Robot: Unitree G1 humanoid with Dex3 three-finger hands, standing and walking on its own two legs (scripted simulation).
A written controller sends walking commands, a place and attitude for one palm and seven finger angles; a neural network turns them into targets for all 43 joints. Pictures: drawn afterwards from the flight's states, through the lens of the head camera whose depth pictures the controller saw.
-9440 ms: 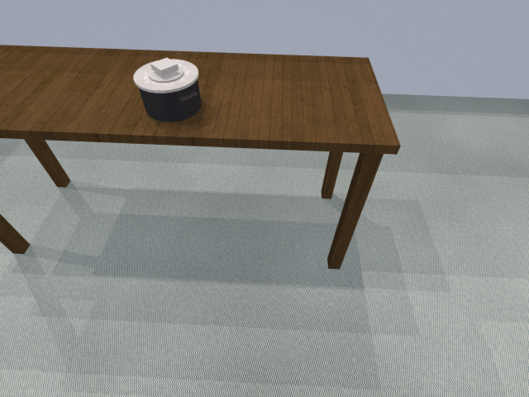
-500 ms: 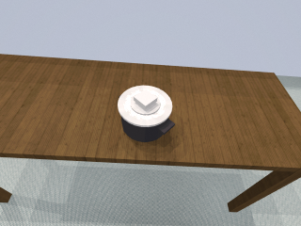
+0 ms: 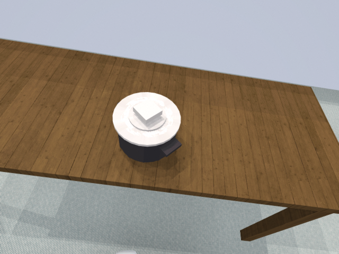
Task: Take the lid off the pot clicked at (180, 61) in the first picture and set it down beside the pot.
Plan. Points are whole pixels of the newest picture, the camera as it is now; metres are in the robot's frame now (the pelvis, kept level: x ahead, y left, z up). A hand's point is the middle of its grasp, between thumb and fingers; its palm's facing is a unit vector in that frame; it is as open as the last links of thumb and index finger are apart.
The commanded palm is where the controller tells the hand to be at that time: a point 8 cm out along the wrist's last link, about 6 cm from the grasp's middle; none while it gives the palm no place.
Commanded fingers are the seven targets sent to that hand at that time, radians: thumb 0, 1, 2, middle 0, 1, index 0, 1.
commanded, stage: shuffle to correct the standing spot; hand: left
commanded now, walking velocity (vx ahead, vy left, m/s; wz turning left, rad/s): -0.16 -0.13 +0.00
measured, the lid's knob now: (147, 110) +0.43 +0.10 +0.07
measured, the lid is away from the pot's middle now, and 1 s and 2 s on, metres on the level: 0.00 0.00 0.00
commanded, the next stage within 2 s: come to a stop and stand still in 0.22 s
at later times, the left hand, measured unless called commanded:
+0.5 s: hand out of the picture +0.00 +0.14 -0.17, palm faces -0.02 -0.97 -0.24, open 7.4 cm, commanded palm none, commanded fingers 0.00 0.90 0.90 -0.20 -0.30 -0.20 -0.30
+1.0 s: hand out of the picture -0.04 +0.15 -0.17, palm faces +0.00 -0.98 -0.17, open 7.4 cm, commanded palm none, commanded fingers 0.00 0.90 0.90 -0.20 -0.30 -0.20 -0.30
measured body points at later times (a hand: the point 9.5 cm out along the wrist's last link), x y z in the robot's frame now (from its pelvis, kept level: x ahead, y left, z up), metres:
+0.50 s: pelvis -0.05 -0.05 +0.00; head -0.01 -0.05 +0.45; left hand +0.00 +0.19 -0.15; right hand +0.00 -0.30 -0.15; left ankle +0.00 +0.08 -0.72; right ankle -0.09 -0.20 -0.73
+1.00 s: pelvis -0.05 -0.03 +0.01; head -0.03 +0.00 +0.46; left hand -0.04 +0.20 -0.16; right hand -0.04 -0.26 -0.14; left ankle -0.04 +0.04 -0.73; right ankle -0.09 -0.20 -0.73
